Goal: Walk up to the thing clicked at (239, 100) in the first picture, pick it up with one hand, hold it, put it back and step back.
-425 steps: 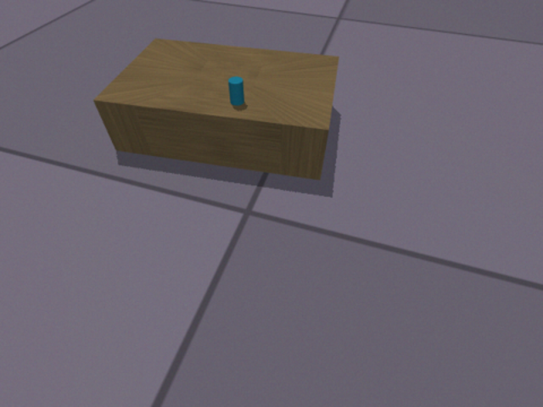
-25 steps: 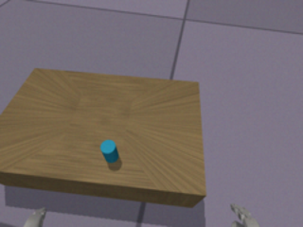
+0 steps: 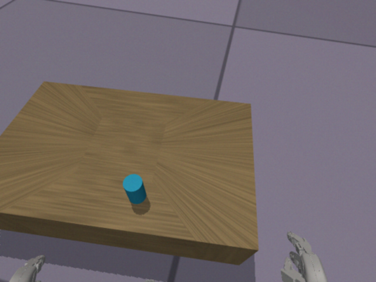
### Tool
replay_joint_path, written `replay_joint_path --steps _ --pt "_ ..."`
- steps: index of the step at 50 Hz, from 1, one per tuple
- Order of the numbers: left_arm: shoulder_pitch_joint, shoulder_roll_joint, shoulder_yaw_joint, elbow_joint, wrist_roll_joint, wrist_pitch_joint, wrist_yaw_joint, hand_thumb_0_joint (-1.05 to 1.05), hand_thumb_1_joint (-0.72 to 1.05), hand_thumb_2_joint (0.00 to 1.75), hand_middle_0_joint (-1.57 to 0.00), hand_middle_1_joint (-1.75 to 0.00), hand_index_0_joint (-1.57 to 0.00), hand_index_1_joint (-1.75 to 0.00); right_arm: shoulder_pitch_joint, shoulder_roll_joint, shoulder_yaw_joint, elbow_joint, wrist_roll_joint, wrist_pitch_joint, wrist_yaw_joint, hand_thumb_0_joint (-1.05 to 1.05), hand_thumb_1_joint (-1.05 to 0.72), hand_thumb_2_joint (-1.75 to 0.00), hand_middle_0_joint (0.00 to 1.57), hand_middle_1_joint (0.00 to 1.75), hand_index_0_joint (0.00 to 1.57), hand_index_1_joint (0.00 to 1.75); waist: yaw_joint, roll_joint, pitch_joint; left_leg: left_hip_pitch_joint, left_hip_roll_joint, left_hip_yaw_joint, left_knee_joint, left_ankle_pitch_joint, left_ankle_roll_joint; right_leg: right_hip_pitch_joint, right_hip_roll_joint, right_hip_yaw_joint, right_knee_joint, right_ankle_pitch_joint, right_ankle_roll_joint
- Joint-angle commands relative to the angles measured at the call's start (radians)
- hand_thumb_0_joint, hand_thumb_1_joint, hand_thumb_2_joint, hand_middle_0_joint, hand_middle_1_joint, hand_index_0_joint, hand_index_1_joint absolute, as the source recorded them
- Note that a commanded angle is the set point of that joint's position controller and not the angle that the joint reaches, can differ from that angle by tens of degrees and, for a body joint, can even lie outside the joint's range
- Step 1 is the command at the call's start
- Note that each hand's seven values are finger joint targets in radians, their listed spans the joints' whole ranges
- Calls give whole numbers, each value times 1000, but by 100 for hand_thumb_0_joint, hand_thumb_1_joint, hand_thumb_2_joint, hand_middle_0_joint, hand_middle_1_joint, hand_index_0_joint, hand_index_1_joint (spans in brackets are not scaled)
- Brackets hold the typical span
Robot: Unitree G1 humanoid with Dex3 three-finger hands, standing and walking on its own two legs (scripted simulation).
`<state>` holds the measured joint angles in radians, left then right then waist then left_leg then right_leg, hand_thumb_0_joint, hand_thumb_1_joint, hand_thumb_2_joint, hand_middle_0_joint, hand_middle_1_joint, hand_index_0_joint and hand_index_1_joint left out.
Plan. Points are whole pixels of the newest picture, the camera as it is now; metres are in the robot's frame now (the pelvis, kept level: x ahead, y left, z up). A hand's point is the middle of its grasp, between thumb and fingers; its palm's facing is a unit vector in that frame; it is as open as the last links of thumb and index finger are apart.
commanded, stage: go down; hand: left
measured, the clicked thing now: (135, 189) +0.48 +0.19 -0.34
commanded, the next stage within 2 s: none
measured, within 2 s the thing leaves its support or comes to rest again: neither
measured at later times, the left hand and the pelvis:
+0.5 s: hand out of the picture +0.13 +0.29 -0.09, palm faces +0.08 -0.95 -0.32, open 17.4 cm; pelvis -0.02 +0.00 -0.02, yaw +0 degrees
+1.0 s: hand (36, 223) +0.27 +0.34 -0.05, palm faces +0.14 -0.97 -0.19, open 17.5 cm; pelvis -0.02 +0.01 -0.02, yaw -1 degrees
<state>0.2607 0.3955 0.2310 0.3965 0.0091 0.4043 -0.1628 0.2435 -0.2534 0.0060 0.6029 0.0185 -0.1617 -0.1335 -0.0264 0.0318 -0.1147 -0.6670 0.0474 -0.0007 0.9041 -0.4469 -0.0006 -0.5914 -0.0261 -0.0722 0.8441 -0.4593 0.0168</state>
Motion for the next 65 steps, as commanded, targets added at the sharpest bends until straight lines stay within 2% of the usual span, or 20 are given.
replay_joint_path --steps 1,4,8,21,26,29,34,35,39,41,46,47,49,51,55,58,61,62,63,65 --pt "10 239 109 -203 3 -28 5 0 -56 5 -8 -7 -7 -8 -2 -148 -68 -144 3 -59 -23 0 -89 -89 20 30 20 30 -5 42 -199 162 -27 -22 -70 390 17 30 40 14 -54 326 -23" --pt "31 253 124 -240 2 -20 9 0 -56 6 -8 -7 -7 -7 -3 -145 -67 -146 3 -63 -29 0 -89 -89 20 30 20 30 2 64 -210 159 -24 -28 -58 402 15 18 40 12 -37 317 -26" --pt "59 253 140 -273 -3 -6 16 0 -53 6 -8 -6 -6 -7 -4 -138 -63 -156 3 -68 -37 0 -89 -90 20 30 20 30 8 68 -192 126 -26 -32 -55 345 13 -2 43 9 -31 275 -26" --pt "95 238 134 -322 -24 26 1 0 -60 6 -8 -8 -7 -8 3 -131 -56 -168 5 -100 -64 0 -88 -89 20 30 20 30 -6 44 -163 62 -33 -29 -33 211 15 -46 43 11 -30 181 -23" --pt "-46 309 165 -350 -24 0 13 0 -59 6 -8 -6 -6 -7 0 -135 -50 -156 6 -123 -78 0 -87 -89 20 30 20 30 -22 55 -150 42 -32 -31 -26 150 17 -72 37 22 -37 137 -19" --pt "-169 348 178 -362 -32 -39 22 0 -56 8 -7 -7 -6 -8 9 -146 -45 -141 6 -141 -87 0 -88 -89 20 30 20 30 -38 93 -165 63 -28 -36 -39 127 13 -79 34 28 -27 125 -22" --pt "-317 436 245 -336 -63 -100 12 0 -55 8 -7 -6 -5 -8 31 -150 -30 -80 3 -158 -92 0 -88 -89 20 30 20 30 -28 130 -193 98 -26 -42 -48 162 8 -51 33 28 -22 159 -26" --pt "-321 418 234 -248 -65 -101 2 0 -54 8 -7 -6 -5 -8 34 -155 -30 -68 2 -158 -92 0 -88 -89 20 30 20 30 -41 111 -173 90 -26 -44 -51 144 10 -57 34 26 -29 144 -24" --pt "-349 385 243 48 -85 -112 -62 0 -57 7 -7 -6 -5 -7 43 -171 -35 -35 2 -156 -76 0 -88 -90 20 30 20 30 -31 72 -141 47 -24 -52 -56 151 13 -70 44 9 -35 135 -31" --pt "-441 416 247 61 -90 -140 -106 0 -59 7 -7 -6 -5 -8 62 -181 -44 -35 1 -155 -66 0 -89 -90 20 30 20 30 -24 100 -177 62 -21 -53 -50 193 10 -69 41 7 -23 163 -34" --pt "-543 479 293 145 -86 -255 -189 0 -61 6 -7 -5 -5 -7 105 -194 -61 -23 -10 -156 -45 0 -90 -90 20 30 20 30 -9 91 -250 119 -9 -53 -37 341 5 -68 49 -3 10 247 -38" --pt "-564 512 316 142 -84 -285 -195 0 -61 6 -7 -5 -5 -7 114 -197 -63 -17 -12 -156 -40 0 -89 -90 20 30 20 30 9 114 -278 127 -6 -55 -33 364 1 -68 49 -4 22 251 -40" --pt "-510 480 309 214 -79 -318 -205 0 -61 6 -7 -4 -4 -6 123 -195 -66 -15 -18 -148 -31 0 -90 -90 20 30 20 30 13 98 -273 128 -3 -56 -27 395 2 -81 52 -8 26 264 -41" --pt "-512 489 318 207 -71 -350 -204 0 -61 6 -7 -3 -4 -6 132 -196 -71 -17 -20 -138 -25 0 -91 -90 20 30 20 30 21 95 -285 124 -5 -55 -25 402 3 -72 49 -5 27 276 -42" --pt "-556 514 336 197 -69 -400 -200 0 -60 7 -7 -3 -4 -6 146 -207 -78 -5 -24 -116 -13 0 -90 -90 20 30 20 30 23 115 -283 148 4 -66 -33 395 -4 -108 50 -4 34 253 -44" --pt "-692 577 363 135 -65 -442 -190 0 -54 7 -6 -2 -4 -4 145 -215 -81 -12 -26 -108 -17 0 -90 -90 20 30 20 30 5 141 -291 173 7 -65 -38 342 -2 -132 47 6 27 224 -44" --pt "-798 551 336 247 -64 -483 -197 0 -52 8 -5 -3 -3 -4 179 -205 -71 37 -31 -102 -20 0 -90 -90 20 30 20 30 -41 98 -227 106 -1 -52 -31 228 10 -155 47 15 17 176 -42" --pt "-865 578 352 243 -67 -506 -203 0 -52 8 -5 -2 -3 -4 178 -208 -72 40 -33 -100 -23 0 -89 -90 20 30 20 30 -45 112 -234 99 0 -50 -25 200 12 -169 45 21 16 162 -42" --pt "-834 569 352 363 -65 -514 -212 0 -50 7 -5 -2 -3 -3 180 -214 -69 45 -33 -98 -25 0 -89 -90 20 30 20 30 -56 74 -213 77 -1 -49 -23 173 14 -182 46 20 15 144 -41" --pt "-924 619 361 364 -66 -547 -232 0 -51 8 -5 -2 -3 -4 190 -219 -63 53 -39 -92 -23 0 -89 -90 20 30 20 30 -52 114 -233 61 -5 -43 -13 143 12 -191 41 24 21 132 -43"
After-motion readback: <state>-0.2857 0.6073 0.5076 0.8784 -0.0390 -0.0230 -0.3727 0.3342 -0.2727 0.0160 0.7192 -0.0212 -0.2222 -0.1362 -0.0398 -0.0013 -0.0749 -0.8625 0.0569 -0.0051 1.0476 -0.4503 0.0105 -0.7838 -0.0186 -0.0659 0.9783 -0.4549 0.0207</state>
